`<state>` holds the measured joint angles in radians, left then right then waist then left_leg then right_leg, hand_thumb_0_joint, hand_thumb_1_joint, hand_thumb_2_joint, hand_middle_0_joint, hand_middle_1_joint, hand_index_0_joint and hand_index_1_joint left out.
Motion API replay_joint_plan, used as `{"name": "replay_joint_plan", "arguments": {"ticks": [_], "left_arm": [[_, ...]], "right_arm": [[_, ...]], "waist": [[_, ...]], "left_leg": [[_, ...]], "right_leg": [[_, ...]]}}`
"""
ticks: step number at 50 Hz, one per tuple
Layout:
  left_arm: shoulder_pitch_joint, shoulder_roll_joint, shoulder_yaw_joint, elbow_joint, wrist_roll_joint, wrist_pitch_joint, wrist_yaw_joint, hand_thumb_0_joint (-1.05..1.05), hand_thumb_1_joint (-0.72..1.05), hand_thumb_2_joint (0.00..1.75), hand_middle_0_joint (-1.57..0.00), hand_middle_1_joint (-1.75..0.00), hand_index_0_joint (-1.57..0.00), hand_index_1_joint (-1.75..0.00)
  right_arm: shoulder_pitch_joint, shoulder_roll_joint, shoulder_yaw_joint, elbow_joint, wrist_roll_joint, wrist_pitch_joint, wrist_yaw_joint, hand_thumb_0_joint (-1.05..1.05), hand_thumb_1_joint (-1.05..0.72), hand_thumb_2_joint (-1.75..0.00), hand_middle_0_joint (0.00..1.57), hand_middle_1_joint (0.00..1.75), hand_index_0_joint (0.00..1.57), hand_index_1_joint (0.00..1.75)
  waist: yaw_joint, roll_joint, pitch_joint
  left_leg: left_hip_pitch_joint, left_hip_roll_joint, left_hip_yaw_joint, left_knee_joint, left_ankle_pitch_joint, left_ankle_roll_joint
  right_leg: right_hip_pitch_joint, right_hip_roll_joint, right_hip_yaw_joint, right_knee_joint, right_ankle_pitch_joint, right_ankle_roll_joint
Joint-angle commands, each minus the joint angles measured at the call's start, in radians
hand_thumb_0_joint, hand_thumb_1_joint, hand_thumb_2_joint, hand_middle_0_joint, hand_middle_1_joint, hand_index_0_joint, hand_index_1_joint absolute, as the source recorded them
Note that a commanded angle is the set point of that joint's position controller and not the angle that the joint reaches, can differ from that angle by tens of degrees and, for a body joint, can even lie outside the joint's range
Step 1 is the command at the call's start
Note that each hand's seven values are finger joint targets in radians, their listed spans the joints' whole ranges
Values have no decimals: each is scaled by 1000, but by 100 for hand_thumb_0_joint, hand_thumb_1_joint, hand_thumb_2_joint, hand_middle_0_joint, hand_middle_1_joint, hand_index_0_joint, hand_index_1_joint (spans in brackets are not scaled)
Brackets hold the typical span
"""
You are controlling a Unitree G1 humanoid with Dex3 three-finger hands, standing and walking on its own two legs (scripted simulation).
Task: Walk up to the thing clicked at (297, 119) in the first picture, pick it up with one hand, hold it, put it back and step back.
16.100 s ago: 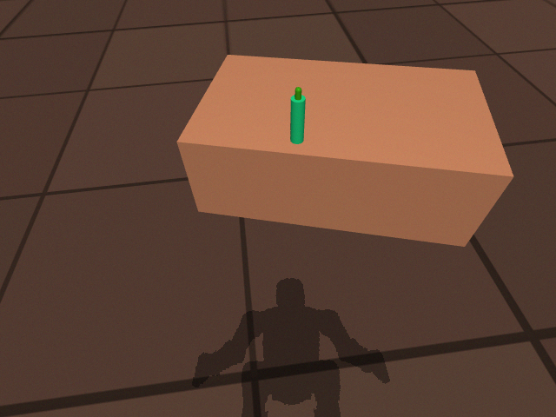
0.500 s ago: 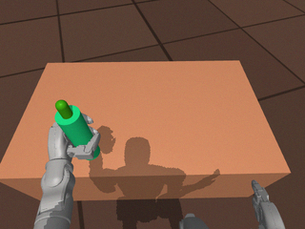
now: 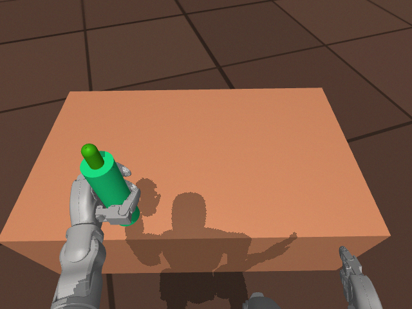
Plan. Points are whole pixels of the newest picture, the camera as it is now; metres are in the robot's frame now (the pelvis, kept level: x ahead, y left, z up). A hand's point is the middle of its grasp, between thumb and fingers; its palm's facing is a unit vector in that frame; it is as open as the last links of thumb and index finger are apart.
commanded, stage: hold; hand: left
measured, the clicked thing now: (111, 187) +0.32 +0.18 +0.08
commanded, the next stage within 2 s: crouch in 1.94 s
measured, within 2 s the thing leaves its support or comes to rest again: neither
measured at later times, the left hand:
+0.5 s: hand (120, 188) +0.33 +0.17 +0.06, palm faces +0.13 -0.99 +0.02, open 7.2 cm
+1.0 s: hand (118, 183) +0.34 +0.17 +0.07, palm faces +0.12 -0.99 +0.01, open 7.2 cm
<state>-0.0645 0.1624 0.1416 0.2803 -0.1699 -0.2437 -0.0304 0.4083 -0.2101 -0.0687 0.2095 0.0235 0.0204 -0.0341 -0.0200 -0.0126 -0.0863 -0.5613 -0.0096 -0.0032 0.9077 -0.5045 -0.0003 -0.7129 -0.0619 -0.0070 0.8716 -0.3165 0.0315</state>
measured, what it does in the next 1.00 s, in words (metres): stands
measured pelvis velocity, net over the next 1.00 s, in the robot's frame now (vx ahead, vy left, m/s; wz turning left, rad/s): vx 0.01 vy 0.00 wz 0.00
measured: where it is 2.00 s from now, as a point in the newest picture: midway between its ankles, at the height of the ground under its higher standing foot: outside the picture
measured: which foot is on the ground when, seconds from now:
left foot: down 0.00-1.00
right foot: down 0.00-1.00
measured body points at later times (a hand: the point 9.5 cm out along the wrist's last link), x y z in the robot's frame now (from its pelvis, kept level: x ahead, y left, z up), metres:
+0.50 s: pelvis +0.00 +0.00 +0.00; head +0.04 +0.00 +0.45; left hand +0.32 +0.22 +0.07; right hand +0.15 -0.25 -0.05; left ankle -0.03 +0.12 -0.69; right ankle +0.07 -0.14 -0.69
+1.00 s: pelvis +0.01 +0.00 +0.01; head +0.05 +0.00 +0.46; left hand +0.33 +0.22 +0.07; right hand +0.16 -0.25 -0.05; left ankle -0.03 +0.12 -0.69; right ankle +0.07 -0.14 -0.69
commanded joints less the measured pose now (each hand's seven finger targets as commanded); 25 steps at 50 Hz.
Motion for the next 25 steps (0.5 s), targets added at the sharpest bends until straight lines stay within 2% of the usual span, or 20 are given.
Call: {"name": "replay_joint_plan", "arguments": {"ticks": [1, 4, 5, 6, 8, 9, 10, 11, 12, 13, 14, 15, 16, 17, 19, 20, 21, 22, 24, 25], "left_arm": [[-282, 150, 66, -252, -13, -89, 11, 0, 44, 139, -145, -156, -147, -156], [-307, 141, 41, -279, -11, -92, 7, 0, 42, 139, -146, -157, -148, -157], [-296, 121, 22, -255, -13, -87, 3, 0, 40, 138, -146, -158, -149, -157], [-253, 118, 28, -190, -11, -76, -1, 0, 42, 139, -147, -158, -149, -157], [-258, 110, 23, -166, -12, -68, -6, 0, 41, 139, -146, -157, -148, -156], [-280, 129, 43, -170, -16, -65, -4, 0, 40, 138, -148, -158, -150, -157], [-300, 114, 16, -199, -10, -64, -4, 0, 37, 137, -146, -156, -149, -156], [-310, 102, 11, -221, -14, -67, -4, 0, 37, 137, -147, -157, -149, -156], [-296, 142, 49, -217, -17, -65, 1, 0, 40, 138, -148, -158, -150, -157], [-314, 115, 20, -240, -15, -67, 2, 0, 40, 137, -147, -157, -149, -156], [-289, 131, 36, -197, -12, -66, 4, 0, 41, 138, -147, -156, -149, -156], [-279, 142, 49, -208, -13, -66, 5, 0, 43, 139, -148, -158, -150, -157], [-260, 142, 59, -183, -16, -65, 7, 0, 40, 139, -147, -158, -150, -157], [-276, 143, 63, -213, -18, -72, 9, 0, 40, 138, -146, -157, -149, -156], [-261, 127, 57, -194, -17, -75, 10, 0, 36, 138, -147, -157, -149, -157], [-261, 138, 68, -201, -19, -80, 13, 0, 36, 139, -147, -157, -149, -157], [-258, 132, 65, -190, -17, -81, 12, 0, 35, 138, -146, -157, -148, -156], [-267, 136, 64, -218, -16, -90, 9, 0, 35, 137, -145, -156, -148, -156], [-265, 116, 33, -209, -10, -96, 4, 0, 38, 137, -145, -155, -147, -155], [-280, 135, 47, -219, -12, -103, 3, 0, 37, 138, -146, -157, -148, -156]], "right_arm": [[0, -122, -64, -138, 3, -62, -17, 0, 56, -5, 5, 5, 5, 5], [-15, -123, -61, -147, 2, -71, -19, 0, 56, -5, 5, 5, 5, 5], [-5, -95, -32, -110, 2, -71, -17, 0, 56, -5, 5, 5, 5, 5], [-12, -117, -52, -120, 3, -69, -19, 0, 56, -5, 5, 5, 5, 5], [-35, -113, -44, -107, 5, -77, -17, 0, 56, -5, 5, 5, 5, 5], [-52, -147, -77, -104, 5, -78, -22, 0, 56, -5, 5, 5, 5, 5], [-64, -137, -62, -115, 3, -81, -19, 0, 56, -5, 5, 5, 5, 5], [-71, -109, -30, -129, 4, -88, -15, 0, 56, -5, 5, 5, 5, 5], [-58, -145, -72, -123, 5, -86, -20, 0, 56, -5, 5, 5, 5, 5], [-68, -137, -61, -163, 3, -92, -21, 0, 56, -5, 5, 5, 5, 5], [-33, -122, -54, -82, 3, -86, -18, 0, 56, -5, 5, 5, 5, 5], [-32, -140, -70, -109, 4, -85, -20, 0, 56, -5, 5, 5, 5, 5], [-22, -141, -74, -68, 5, -83, -19, 0, 55, -5, 5, 5, 5, 5], [-39, -129, -61, -92, 4, -85, -15, 0, 56, -5, 5, 5, 5, 5], [-47, -111, -45, -106, 6, -80, -12, 0, 55, -5, 5, 5, 5, 5], [-55, -147, -77, -125, 7, -83, -16, 0, 55, -5, 5, 5, 5, 5], [-44, -122, -62, -82, 4, -80, -13, 0, 55, -5, 5, 5, 5, 5], [-49, -124, -58, -126, 3, -87, -13, 0, 56, -5, 5, 5, 5, 5], [-58, -115, -48, -108, 4, -85, -10, 0, 56, -5, 5, 5, 5, 5], [-57, -118, -51, -91, 3, -85, -10, 0, 55, -5, 5, 5, 5, 5]], "waist": [[-12, -1, -257], [-12, 10, -262], [-9, 21, -250], [-17, -9, -241], [-13, -19, -213], [-11, -20, -199], [-10, -6, -207], [5, 6, -205], [2, 2, -249], [-6, -20, -261], [4, -5, -220], [-5, -25, -242], [1, -26, -213], [5, -12, -250], [7, -32, -268], [-2, -48, -235], [5, -29, -230], [-1, -26, -262], [3, -13, -221], [5, 14, -233]], "left_leg": [[-24, -15, 8, -168, 203, -2], [-10, -18, 11, -172, 211, -1], [-17, -16, 8, -170, 230, -5], [-24, -14, 6, -171, 232, -3], [-41, -11, 5, -174, 215, -2], [-45, -9, 3, -183, 197, -2], [-33, -7, 0, -194, 187, -4], [-34, -5, -8, -203, 179, -8], [-10, -6, -4, -196, 209, -8], [-4, -7, -3, -197, 221, -7], [-25, -12, 1, -191, 221, -5], [-15, -13, 5, -189, 226, -2], [-22, -8, -2, -191, 249, -7], [-14, -9, 0, -185, 274, -10], [-13, -12, 2, -180, 278, -3], [-21, -11, 3, -186, 263, -3], [-32, -13, 6, -183, 252, -2], [-13, -14, 9, -179, 269, -4], [-14, -11, 2, -193, 259, -8], [-13, -10, 2, -187, 274, -12]], "right_leg": [[287, 26, -17, -105, 119, -32], [300, 25, -16, -113, 132, -31], [292, 26, -19, -107, 144, -34], [290, 26, -20, -110, 149, -33], [274, 27, -22, -115, 129, -33], [265, 29, -24, -119, 112, -32], [265, 30, -25, -123, 99, -34], [270, 31, -31, -120, 85, -35], [297, 31, -30, -122, 110, -35], [311, 32, -29, -122, 125, -35], [300, 29, -28, -123, 125, -35], [312, 28, -24, -126, 135, -33], [298, 31, -30, -119, 147, -36], [316, 29, -28, -113, 168, -39], [341, 27, -25, -115, 184, -35], [329, 28, -25, -119, 170, -35], [323, 26, -23, -122, 162, -34], [339, 25, -20, -120, 180, -35], [307, 27, -25, -118, 158, -36], [305, 27, -24, -113, 165, -40]]}}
